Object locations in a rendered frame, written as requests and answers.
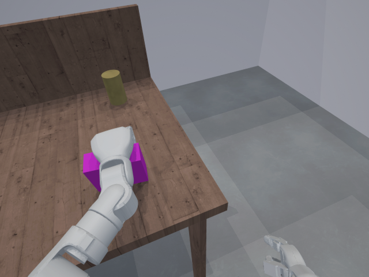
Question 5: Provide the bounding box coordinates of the robot right hand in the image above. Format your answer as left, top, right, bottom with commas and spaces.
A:
263, 235, 306, 277

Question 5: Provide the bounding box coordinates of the robot left upper arm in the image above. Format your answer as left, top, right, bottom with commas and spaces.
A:
37, 254, 90, 277

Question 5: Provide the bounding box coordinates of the table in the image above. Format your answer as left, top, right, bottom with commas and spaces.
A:
0, 4, 228, 277

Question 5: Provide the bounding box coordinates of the left robot forearm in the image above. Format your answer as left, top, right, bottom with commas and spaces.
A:
28, 156, 138, 277

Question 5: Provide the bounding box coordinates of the right robot forearm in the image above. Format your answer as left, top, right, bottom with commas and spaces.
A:
288, 264, 319, 277

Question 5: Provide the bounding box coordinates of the robot left hand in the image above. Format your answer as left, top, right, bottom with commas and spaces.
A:
91, 126, 136, 163

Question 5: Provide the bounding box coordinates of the sponge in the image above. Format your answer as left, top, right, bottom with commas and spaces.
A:
83, 143, 148, 192

